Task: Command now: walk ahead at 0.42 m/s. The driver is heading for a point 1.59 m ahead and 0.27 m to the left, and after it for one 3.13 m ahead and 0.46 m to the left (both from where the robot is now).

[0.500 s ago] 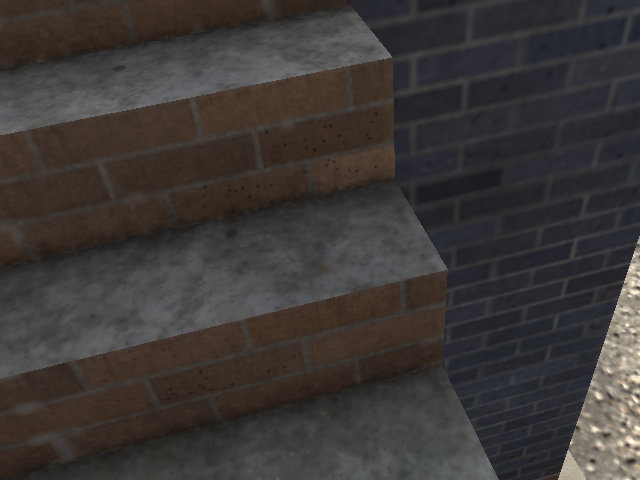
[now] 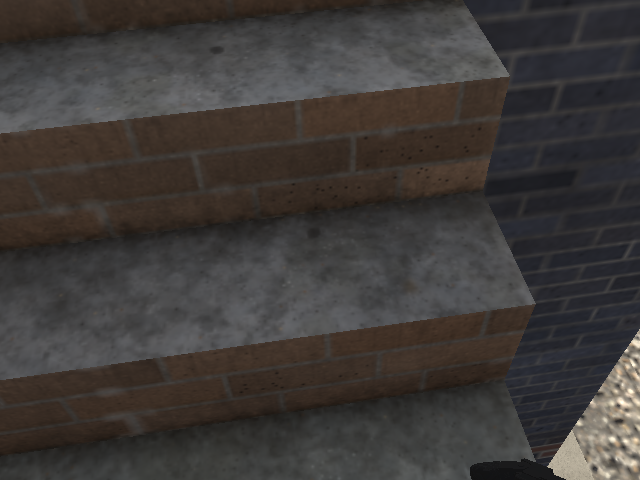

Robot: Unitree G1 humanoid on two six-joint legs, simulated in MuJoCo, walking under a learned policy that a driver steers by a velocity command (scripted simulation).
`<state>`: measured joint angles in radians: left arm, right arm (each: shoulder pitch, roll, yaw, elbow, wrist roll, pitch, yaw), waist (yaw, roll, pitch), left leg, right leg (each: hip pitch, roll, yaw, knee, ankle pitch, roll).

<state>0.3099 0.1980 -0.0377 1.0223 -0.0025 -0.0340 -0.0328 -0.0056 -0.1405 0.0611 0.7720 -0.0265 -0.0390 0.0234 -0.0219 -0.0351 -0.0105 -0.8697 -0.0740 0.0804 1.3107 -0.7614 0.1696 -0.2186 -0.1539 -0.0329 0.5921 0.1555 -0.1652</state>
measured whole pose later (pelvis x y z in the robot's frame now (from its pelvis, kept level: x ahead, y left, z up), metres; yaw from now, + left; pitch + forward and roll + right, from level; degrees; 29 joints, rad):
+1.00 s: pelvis -0.12 +0.09 -0.09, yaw -4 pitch +1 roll +0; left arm 0.27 0.18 0.00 1.01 0.00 0.05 0.01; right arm 0.18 -0.16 0.03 1.05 -0.02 0.00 0.00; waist 0.04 -0.03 -0.01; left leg -0.19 -0.02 0.02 0.46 -0.28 0.03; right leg -0.27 -0.06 -0.05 0.45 -0.20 0.00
